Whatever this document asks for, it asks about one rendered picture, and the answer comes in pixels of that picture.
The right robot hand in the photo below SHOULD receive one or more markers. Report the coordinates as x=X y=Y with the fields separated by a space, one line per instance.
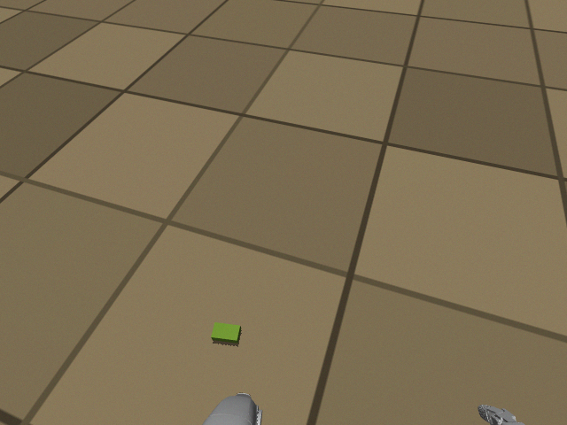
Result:
x=496 y=416

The small box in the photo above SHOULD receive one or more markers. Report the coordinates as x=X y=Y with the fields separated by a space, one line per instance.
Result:
x=226 y=332

